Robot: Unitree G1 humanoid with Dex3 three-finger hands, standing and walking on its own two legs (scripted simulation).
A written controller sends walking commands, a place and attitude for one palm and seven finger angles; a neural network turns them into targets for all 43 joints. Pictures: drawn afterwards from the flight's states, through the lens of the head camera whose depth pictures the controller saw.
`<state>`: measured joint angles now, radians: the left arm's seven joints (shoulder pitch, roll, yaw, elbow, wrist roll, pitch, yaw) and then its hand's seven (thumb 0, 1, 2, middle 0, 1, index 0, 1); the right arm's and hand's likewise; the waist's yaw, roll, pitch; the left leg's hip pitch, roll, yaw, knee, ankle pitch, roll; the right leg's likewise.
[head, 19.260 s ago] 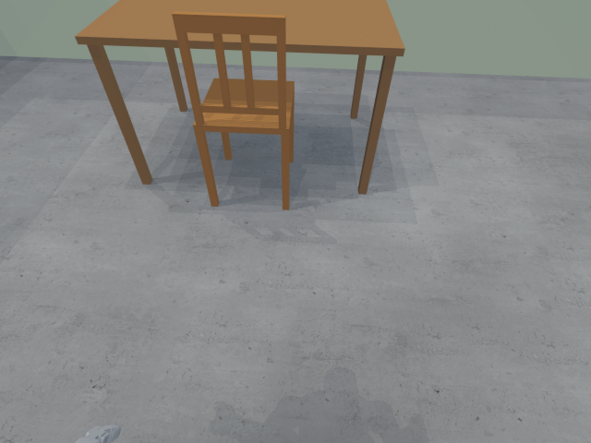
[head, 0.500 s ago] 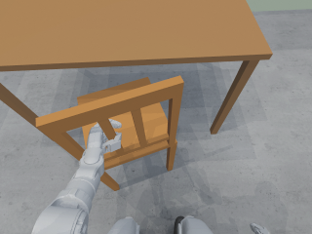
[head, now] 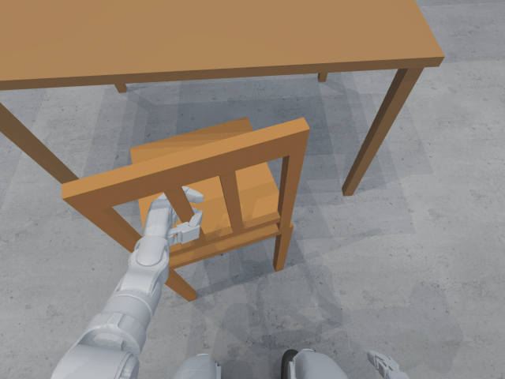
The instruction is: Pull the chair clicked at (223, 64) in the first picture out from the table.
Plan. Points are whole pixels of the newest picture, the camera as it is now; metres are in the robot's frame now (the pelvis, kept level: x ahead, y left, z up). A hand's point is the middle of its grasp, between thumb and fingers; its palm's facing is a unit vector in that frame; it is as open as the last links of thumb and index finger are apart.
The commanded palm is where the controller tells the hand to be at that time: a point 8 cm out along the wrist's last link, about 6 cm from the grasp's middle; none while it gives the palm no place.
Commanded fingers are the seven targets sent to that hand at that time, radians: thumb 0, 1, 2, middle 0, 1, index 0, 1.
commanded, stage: step backward, pulling the chair out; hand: left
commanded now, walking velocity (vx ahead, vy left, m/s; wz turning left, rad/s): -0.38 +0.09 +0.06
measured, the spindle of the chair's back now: (187, 216) +0.39 +0.14 -0.09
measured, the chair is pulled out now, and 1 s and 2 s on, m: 0.23 0.43 0.64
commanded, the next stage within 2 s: stop walking, hand still on the chair in 1.50 s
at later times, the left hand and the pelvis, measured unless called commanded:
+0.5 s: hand (187, 284) +0.25 +0.12 -0.06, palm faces -0.04 -0.98 -0.18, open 5.6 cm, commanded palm +0.26 +0.17 -0.06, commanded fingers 0.00 0.90 0.90 -0.50 -1.45 -0.50 -1.45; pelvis -0.10 +0.00 +0.00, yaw +3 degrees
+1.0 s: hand (174, 350) +0.16 +0.13 -0.05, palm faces -0.05 -0.98 -0.20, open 5.7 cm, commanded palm +0.15 +0.17 -0.06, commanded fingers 0.00 0.90 0.90 -0.50 -1.45 -0.50 -1.45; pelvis -0.21 +0.01 +0.00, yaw +1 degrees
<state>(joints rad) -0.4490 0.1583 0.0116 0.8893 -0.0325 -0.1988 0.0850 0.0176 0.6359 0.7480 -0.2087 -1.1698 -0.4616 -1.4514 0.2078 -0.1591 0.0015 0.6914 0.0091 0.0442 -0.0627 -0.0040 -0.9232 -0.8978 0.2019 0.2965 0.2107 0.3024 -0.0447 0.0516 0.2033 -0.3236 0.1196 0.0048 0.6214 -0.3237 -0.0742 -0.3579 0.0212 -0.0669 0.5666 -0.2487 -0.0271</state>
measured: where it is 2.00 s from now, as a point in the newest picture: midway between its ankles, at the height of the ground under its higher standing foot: outside the picture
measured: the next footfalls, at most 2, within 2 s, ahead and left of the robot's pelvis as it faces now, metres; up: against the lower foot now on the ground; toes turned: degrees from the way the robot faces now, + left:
left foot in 0.32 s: -0.09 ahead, +0.16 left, +0.00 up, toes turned +5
right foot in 0.50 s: -0.03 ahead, -0.10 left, +0.00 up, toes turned +0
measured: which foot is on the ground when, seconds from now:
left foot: down 0.00-0.02, up 0.04-0.30, down 0.32-0.52, up 0.54-0.78, down 0.80-1.00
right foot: down 0.00-0.34, up 0.36-0.48, down 0.50-0.84, up 0.86-0.98, down 1.00-1.00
